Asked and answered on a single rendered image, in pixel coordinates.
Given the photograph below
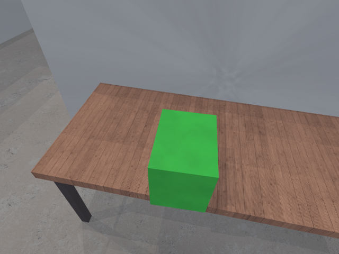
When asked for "table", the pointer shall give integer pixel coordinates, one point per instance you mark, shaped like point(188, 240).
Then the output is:
point(276, 166)

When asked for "carton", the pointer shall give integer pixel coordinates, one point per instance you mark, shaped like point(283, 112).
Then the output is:
point(183, 166)

